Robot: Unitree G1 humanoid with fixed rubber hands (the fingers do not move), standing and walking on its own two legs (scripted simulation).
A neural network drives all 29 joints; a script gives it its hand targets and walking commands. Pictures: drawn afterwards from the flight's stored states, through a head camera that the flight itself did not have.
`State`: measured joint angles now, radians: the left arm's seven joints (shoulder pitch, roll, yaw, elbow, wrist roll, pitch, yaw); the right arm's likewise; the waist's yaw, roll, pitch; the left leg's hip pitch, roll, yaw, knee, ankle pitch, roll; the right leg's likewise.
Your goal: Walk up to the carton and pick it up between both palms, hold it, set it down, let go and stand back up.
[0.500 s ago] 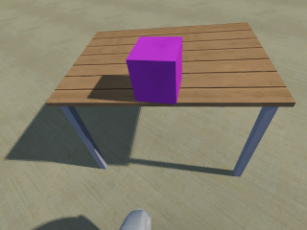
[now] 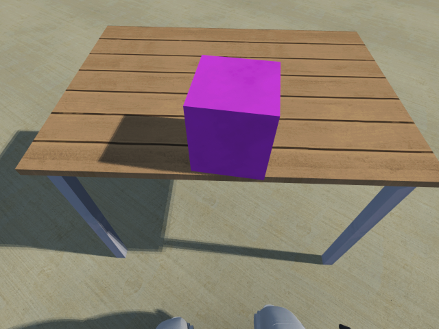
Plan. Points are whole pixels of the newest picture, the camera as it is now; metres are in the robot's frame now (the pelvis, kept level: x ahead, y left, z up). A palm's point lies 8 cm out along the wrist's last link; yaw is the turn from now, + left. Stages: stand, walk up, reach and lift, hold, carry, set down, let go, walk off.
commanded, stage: walk up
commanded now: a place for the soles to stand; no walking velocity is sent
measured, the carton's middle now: (233, 118) +0.54 -0.01 +0.06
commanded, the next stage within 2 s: none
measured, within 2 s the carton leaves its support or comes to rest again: neither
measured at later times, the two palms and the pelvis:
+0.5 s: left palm out of the picture +0.13 +0.22 -0.11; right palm out of the picture +0.08 -0.24 -0.11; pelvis -0.01 +0.00 +0.01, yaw -2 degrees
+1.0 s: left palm out of the picture +0.00 +0.26 -0.09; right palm out of the picture +0.03 -0.25 -0.10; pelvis -0.01 +0.01 +0.03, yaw -2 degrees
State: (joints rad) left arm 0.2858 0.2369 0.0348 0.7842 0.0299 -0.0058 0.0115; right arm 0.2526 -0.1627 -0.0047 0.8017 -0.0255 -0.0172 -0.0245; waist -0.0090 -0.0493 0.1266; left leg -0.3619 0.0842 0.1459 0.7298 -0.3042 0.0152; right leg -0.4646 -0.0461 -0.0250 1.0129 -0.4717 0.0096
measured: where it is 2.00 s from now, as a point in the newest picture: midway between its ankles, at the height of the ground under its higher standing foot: outside the picture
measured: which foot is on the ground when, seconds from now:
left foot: down 0.00-0.86, up 0.88-1.00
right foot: up 0.00-0.04, down 0.06-1.00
